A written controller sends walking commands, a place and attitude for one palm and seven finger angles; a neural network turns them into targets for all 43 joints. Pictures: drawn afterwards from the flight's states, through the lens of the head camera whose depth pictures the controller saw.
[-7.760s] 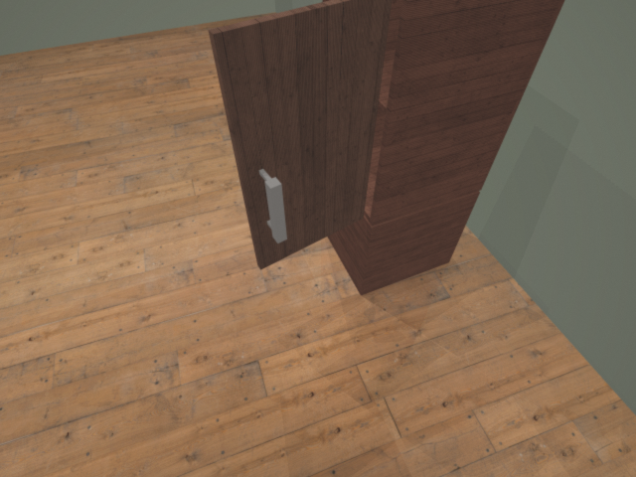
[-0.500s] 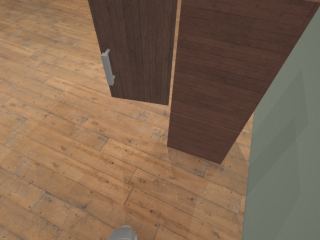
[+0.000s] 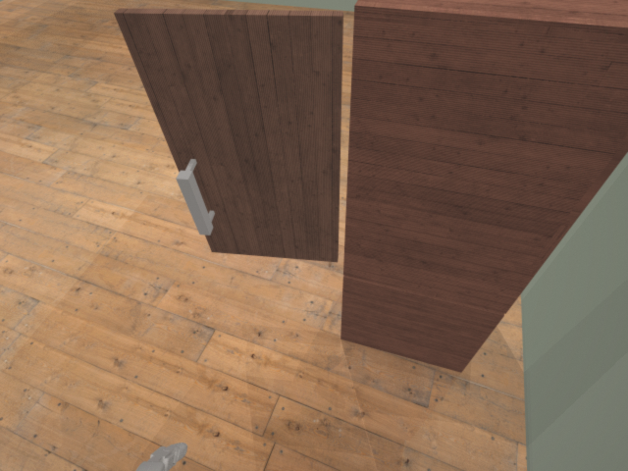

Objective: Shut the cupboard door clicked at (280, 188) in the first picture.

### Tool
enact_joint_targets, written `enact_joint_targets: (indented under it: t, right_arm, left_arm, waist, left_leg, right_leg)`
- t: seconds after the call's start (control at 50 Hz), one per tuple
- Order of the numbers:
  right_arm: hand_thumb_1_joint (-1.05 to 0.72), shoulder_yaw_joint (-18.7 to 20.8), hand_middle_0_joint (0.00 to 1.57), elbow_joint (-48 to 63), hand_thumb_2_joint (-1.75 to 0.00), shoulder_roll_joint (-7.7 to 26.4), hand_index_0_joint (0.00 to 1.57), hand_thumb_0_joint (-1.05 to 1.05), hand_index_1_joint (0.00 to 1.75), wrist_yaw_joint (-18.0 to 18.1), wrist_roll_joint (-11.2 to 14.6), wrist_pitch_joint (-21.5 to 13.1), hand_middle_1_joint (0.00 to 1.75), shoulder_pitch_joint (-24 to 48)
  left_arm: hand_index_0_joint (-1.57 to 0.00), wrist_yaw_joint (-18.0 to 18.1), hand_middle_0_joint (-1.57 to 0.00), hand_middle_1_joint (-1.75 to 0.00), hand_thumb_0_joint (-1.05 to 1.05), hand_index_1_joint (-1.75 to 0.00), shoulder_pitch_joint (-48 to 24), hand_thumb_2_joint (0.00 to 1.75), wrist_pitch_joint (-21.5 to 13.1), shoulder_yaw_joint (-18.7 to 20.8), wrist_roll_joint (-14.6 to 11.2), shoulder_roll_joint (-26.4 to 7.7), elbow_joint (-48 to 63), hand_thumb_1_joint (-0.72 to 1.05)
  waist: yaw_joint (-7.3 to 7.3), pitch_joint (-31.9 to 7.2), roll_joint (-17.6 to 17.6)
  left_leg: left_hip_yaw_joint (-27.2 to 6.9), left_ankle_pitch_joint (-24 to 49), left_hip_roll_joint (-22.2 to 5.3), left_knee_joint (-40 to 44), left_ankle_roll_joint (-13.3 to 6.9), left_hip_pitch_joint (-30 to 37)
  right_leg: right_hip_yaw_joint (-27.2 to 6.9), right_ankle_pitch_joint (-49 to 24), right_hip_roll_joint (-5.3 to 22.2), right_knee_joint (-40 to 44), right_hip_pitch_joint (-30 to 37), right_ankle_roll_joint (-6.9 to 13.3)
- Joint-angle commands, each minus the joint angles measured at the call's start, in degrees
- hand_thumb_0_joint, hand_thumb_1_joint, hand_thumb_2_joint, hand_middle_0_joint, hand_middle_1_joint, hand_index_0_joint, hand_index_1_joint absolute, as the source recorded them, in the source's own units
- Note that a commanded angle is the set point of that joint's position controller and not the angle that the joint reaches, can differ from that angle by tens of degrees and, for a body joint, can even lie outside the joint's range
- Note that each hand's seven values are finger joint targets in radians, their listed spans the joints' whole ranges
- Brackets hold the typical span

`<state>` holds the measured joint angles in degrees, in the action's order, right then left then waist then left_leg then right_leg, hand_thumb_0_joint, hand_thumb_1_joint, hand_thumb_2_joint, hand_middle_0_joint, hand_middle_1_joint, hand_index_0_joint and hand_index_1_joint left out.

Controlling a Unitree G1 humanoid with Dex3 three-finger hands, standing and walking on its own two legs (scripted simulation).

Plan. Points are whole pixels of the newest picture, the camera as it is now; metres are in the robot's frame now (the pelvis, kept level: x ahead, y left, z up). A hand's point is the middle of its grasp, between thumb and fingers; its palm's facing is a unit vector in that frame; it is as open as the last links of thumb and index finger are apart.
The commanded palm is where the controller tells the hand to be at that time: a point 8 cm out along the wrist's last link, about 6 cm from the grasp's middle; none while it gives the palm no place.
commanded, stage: take the last steps up to it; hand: left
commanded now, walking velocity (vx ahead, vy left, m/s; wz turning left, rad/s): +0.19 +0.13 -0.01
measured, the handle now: (199, 198) +0.64 +0.29 -0.10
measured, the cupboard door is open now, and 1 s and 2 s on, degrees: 100 100 100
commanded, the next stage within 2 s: come to a stop and stand still in 0.08 s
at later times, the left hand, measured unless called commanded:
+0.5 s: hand out of the picture +0.14 +0.27 -0.17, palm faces +0.01 -0.97 -0.22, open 7.4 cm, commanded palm none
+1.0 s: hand (198, 456) +0.17 +0.19 -0.17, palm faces -0.03 -0.99 -0.17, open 7.2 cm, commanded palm none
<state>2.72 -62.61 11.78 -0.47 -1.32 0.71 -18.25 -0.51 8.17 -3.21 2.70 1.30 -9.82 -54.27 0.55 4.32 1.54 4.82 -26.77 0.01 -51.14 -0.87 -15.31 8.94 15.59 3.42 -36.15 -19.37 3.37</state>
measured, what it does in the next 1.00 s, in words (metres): walks ahead: left foot, then right foot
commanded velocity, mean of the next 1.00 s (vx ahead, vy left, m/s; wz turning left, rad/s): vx -0.07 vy -0.06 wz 0.00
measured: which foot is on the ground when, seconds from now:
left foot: up 0.00-0.28, down 0.30-0.68, up 0.70-0.90, down 0.92-1.00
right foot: down 0.00-0.30, up 0.32-0.68, down 0.70-1.00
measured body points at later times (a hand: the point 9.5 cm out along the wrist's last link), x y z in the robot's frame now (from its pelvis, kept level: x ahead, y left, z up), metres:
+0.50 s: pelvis +0.12 +0.07 +0.01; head +0.16 +0.08 +0.45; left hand +0.14 +0.32 -0.15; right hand +0.21 -0.16 -0.13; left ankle +0.18 +0.18 -0.73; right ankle +0.06 -0.05 -0.66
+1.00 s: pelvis +0.10 +0.02 +0.01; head +0.13 +0.04 +0.46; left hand +0.17 +0.25 -0.15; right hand +0.08 -0.21 -0.14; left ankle +0.08 +0.13 -0.73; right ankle +0.09 -0.09 -0.73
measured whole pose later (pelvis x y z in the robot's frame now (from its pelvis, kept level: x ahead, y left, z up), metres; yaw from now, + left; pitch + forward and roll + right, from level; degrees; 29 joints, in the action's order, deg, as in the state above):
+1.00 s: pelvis +0.10 +0.02 +0.01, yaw -3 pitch +1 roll -1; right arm 1.3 -62.6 9.0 1.8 -1.0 1.4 -15.9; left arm 1.1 10.6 1.0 1.6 0.1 -10.3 -59.4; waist 0.6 2.3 -1.6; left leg 1.8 -17.9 -0.9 -29.9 -0.7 -12.8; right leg 3.9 15.0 0.2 -28.3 -13.7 0.5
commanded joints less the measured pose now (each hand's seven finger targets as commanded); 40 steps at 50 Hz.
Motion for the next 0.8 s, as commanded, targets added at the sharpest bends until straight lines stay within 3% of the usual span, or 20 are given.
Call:
enact_joint_targets:
  t: [0.0, 0.04, 0.08, 0.16, 0.22, 0.24, 0.26, 0.28, 0.3, 0.34, 0.42, 0.48, 0.6, 0.62, 0.64, 0.66, 0.68, 0.7, 0.74, 0.78]
  right_arm:
    - [-0.90, 0.7, 0.20, 5.0, -0.90, 3.0, 0.20, 0.00, 0.30, -0.3, -0.3, -1.9, 0.30, 2.8]
    - [-0.90, 0.3, 0.20, 4.0, -0.90, 0.7, 0.20, 0.00, 0.30, -0.4, -0.1, -1.7, 0.30, 1.0]
    - [-0.90, -0.1, 0.20, 4.3, -0.90, -0.7, 0.20, 0.00, 0.30, -0.6, 0.2, -1.7, 0.30, 1.8]
    - [-0.90, -0.2, 0.20, 5.9, -0.90, -1.3, 0.20, 0.00, 0.30, -1.0, 0.4, -2.1, 0.30, 4.5]
    - [-0.90, -0.4, 0.20, 4.4, -0.90, -0.3, 0.20, 0.00, 0.30, -0.1, 0.3, -2.5, 0.30, 2.1]
    - [-0.90, 0.0, 0.20, 3.5, -0.90, 2.7, 0.20, 0.00, 0.30, 0.3, 0.2, -2.9, 0.30, -1.1]
    - [-0.90, 0.5, 0.20, 3.2, -0.90, 7.1, 0.20, 0.00, 0.30, 1.0, 0.1, -3.1, 0.30, -2.8]
    - [-0.90, 0.9, 0.20, 3.3, -0.90, 9.8, 0.20, 0.00, 0.30, 1.6, 0.3, -2.5, 0.30, -3.3]
    - [-0.90, 0.9, 0.20, 3.8, -0.90, 10.0, 0.20, 0.00, 0.30, 2.4, 0.2, -2.0, 0.30, -1.3]
    - [-0.90, 0.8, 0.20, 3.9, -0.90, 9.8, 0.20, 0.00, 0.30, 3.8, 0.0, -1.2, 0.30, 0.0]
    - [-0.90, 2.2, 0.20, 6.4, -0.90, 10.9, 0.20, 0.00, 0.30, 4.6, 0.0, -0.1, 0.30, 4.5]
    - [-0.90, 2.4, 0.20, 7.0, -0.90, 10.7, 0.20, 0.00, 0.30, 4.4, -0.1, 0.0, 0.30, 6.6]
    - [-0.90, 3.1, 0.20, 8.3, -0.90, 11.7, 0.20, 0.00, 0.30, 2.7, -0.5, 0.8, 0.30, 10.2]
    - [-0.90, 3.0, 0.20, 8.5, -0.90, 10.3, 0.20, 0.00, 0.30, 2.6, -0.3, 1.0, 0.30, 10.2]
    - [-0.90, 2.8, 0.20, 8.9, -0.90, 8.2, 0.20, 0.00, 0.30, 2.1, 0.2, 1.4, 0.30, 9.0]
    - [-0.90, 2.2, 0.20, 10.2, -0.90, 3.7, 0.20, 0.00, 0.30, 1.4, 0.6, 1.9, 0.30, 8.8]
    - [-0.90, 1.9, 0.20, 11.6, -0.90, 4.5, 0.20, 0.00, 0.30, 0.9, 0.6, 2.4, 0.30, 11.8]
    - [-0.90, 2.1, 0.20, 10.8, -0.90, 3.7, 0.20, 0.00, 0.30, 0.9, 0.4, 2.7, 0.30, 11.0]
    - [-0.90, 1.9, 0.20, 8.8, -0.90, 3.8, 0.20, 0.00, 0.30, 1.0, 0.4, 2.3, 0.30, 6.6]
    - [-0.90, 1.4, 0.20, 7.7, -0.90, 2.7, 0.20, 0.00, 0.30, 1.1, 0.5, 1.5, 0.30, 4.8]
  left_arm:
    - [-0.20, 1.2, -0.20, -0.30, 0.00, -0.30, 9.6, 0.90, -0.5, 2.1, -0.4, -7.8, -0.4, 0.90]
    - [-0.20, 1.2, -0.20, -0.30, 0.00, -0.30, 10.1, 0.90, -1.4, 2.2, -0.2, -7.7, -1.5, 0.90]
    - [-0.20, 1.0, -0.20, -0.30, 0.00, -0.30, 11.2, 0.90, -1.8, 2.0, -0.2, -8.0, -3.0, 0.90]
    - [-0.20, 1.0, -0.20, -0.30, 0.00, -0.30, 10.8, 0.90, -1.1, 2.4, 0.0, -9.4, -4.6, 0.90]
    - [-0.20, 1.7, -0.20, -0.30, 0.00, -0.30, 8.0, 0.90, 0.5, 1.5, -0.1, -8.2, -5.0, 0.90]
    - [-0.20, 2.0, -0.20, -0.30, 0.00, -0.30, 9.1, 0.90, 0.9, 0.9, -0.3, -6.8, -4.9, 0.90]
    - [-0.20, 2.5, -0.20, -0.30, 0.00, -0.30, 12.1, 0.90, 1.7, 0.3, -0.8, -5.0, -5.0, 0.90]
    - [-0.20, 3.1, -0.20, -0.30, 0.00, -0.30, 14.5, 0.90, 2.4, -0.2, -1.0, -4.0, -5.6, 0.90]
    - [-0.20, 3.0, -0.20, -0.30, 0.00, -0.30, 14.7, 0.90, 3.3, -0.3, -1.0, -4.1, -5.4, 0.90]
    - [-0.20, 2.8, -0.20, -0.30, 0.00, -0.30, 12.3, 0.90, 4.7, 0.3, -0.8, -6.0, -5.5, 0.90]
    - [-0.20, 1.9, -0.20, -0.30, 0.00, -0.30, 10.4, 0.90, 6.0, 1.8, -0.7, -6.8, -2.5, 0.90]
    - [-0.20, 1.4, -0.20, -0.30, 0.00, -0.30, 8.9, 0.90, 7.0, 2.4, -0.5, -6.4, -0.6, 0.90]
    - [-0.20, 0.7, -0.20, -0.30, 0.00, -0.30, 11.6, 0.90, 6.4, 2.1, -0.2, -5.4, 0.0, 0.90]
    - [-0.20, 0.8, -0.20, -0.30, 0.00, -0.30, 13.8, 0.90, 5.9, 2.3, 0.1, -6.3, -0.6, 0.90]
    - [-0.20, 1.0, -0.20, -0.30, 0.00, -0.30, 14.2, 0.90, 5.6, 2.6, 0.6, -9.1, -0.3, 0.90]
    - [-0.20, 1.5, -0.20, -0.30, 0.00, -0.30, 10.9, 0.90, 5.2, 3.1, 1.0, -13.9, 1.3, 0.90]
    - [-0.20, 1.5, -0.20, -0.30, 0.00, -0.30, 6.7, 0.90, 5.3, 2.5, 0.8, -14.9, 3.3, 0.90]
    - [-0.20, 1.6, -0.20, -0.30, 0.00, -0.30, 3.7, 0.90, 4.7, 2.3, 1.0, -13.8, 3.6, 0.90]
    - [-0.20, 2.1, -0.20, -0.30, 0.00, -0.30, 0.1, 0.90, 4.0, 1.6, 0.7, -10.2, 3.4, 0.90]
    - [-0.20, 2.1, -0.20, -0.30, 0.00, -0.30, 1.3, 0.90, 3.4, 1.3, 0.6, -9.4, 2.6, 0.90]
  waist:
    - [-2.67, -2.2, -7.6]
    - [-1.91, -5.5, -6.1]
    - [-2.27, -6.1, -7.7]
    - [-2.91, -3.9, -11.2]
    - [-0.43, -3.4, -11.9]
    - [0.35, -6.7, -4.4]
    - [0.12, -10.9, 6.1]
    - [0.56, -11.4, 9.1]
    - [0.35, -9.2, 7.9]
    - [1.33, -8.0, 15.4]
    - [0.57, -10.0, 6.7]
    - [0.06, -9.7, 6.5]
    - [-1.68, -7.4, 8.2]
    - [-2.92, -5.0, 3.9]
    - [-2.92, -4.1, -4.8]
    - [-2.07, -1.8, -19.4]
    - [-3.15, -1.0, -14.8]
    - [-1.30, -1.2, -13.4]
    - [0.72, -0.6, -15.2]
    - [0.30, -2.1, -11.9]
  left_leg:
    - [-5.7, 9.1, -6.2, -9.8, 2.5, -18.1]
    - [-3.5, 9.2, -6.0, -3.3, 3.5, -15.4]
    - [-1.2, 10.1, -4.9, 3.3, 4.4, -14.4]
    - [1.6, 12.9, -2.8, 14.0, 4.2, -9.8]
    - [1.4, 23.6, -1.5, 25.2, 3.9, 2.6]
    - [-1.7, 36.7, -5.4, 26.8, 3.1, 9.2]
    - [-9.9, 55.1, -14.5, 24.8, -0.6, 14.8]
    - [-13.3, 59.9, -20.6, 26.3, -5.1, 12.2]
    - [-13.9, 62.3, -21.6, 27.8, -7.1, 10.1]
    - [-14.9, 76.3, -22.9, 26.9, -9.1, 9.8]
    - [-12.5, 59.7, -23.3, 26.4, -11.0, 10.6]
    - [-11.1, 46.2, -23.2, 29.7, -9.9, 5.8]
    - [-9.6, 12.5, -19.2, 32.9, -5.5, -6.3]
    - [-8.3, 8.8, -16.2, 29.4, -4.0, -10.3]
    - [-4.1, 1.6, -10.0, 22.8, -0.7, -13.8]
    - [1.7, -4.2, -2.0, 10.5, 3.1, -15.3]
    - [-3.0, -5.9, -1.5, 0.4, 1.9, -9.8]
    - [-4.3, -3.1, -0.9, -5.5, 1.3, -10.1]
    - [-4.6, 0.8, -2.2, -6.9, 1.3, -8.8]
    - [-3.0, 0.2, -1.4, 0.2, 2.0, -7.3]
  right_leg:
    - [-20.0, -3.7, 18.2, 26.2, 11.8, 5.4]
    - [-13.1, -20.7, 16.5, 23.3, 14.3, 5.4]
    - [-10.2, -30.3, 15.1, 21.7, 16.5, 5.2]
    - [-7.0, -27.5, 13.4, 19.9, 14.6, 3.9]
    - [-4.2, -25.1, 8.9, 12.6, 8.1, 0.0]
    - [-3.2, -17.8, 6.4, 7.4, 6.4, -2.2]
    - [-2.2, -0.9, 3.0, 3.8, 2.7, -4.7]
    - [-2.6, 15.5, 0.5, -1.4, 4.5, -5.5]
    - [-3.7, 20.3, -0.5, -7.3, 2.7, -5.7]
    - [-7.5, 21.2, -0.6, -18.9, -2.0, -5.7]
    - [-9.8, 17.5, -1.4, -26.5, -7.9, -5.3]
    - [-10.6, 14.0, -1.4, -26.9, -7.0, -5.7]
    - [-4.7, 6.3, -2.0, -2.4, 8.4, -3.7]
    - [-4.7, 2.1, -2.2, 5.7, 12.5, -3.0]
    - [-11.0, 4.8, 2.7, 15.6, 12.9, -1.6]
    - [-26.3, 14.1, 14.8, 25.8, 5.6, 3.8]
    - [-27.0, 16.3, 18.0, 28.3, -5.0, 7.2]
    - [-26.1, 15.0, 15.2, 26.7, -6.4, 7.0]
    - [-19.2, 4.1, 11.7, 22.9, -4.3, 6.4]
    - [-15.9, -8.4, 10.4, 19.4, 1.8, 6.3]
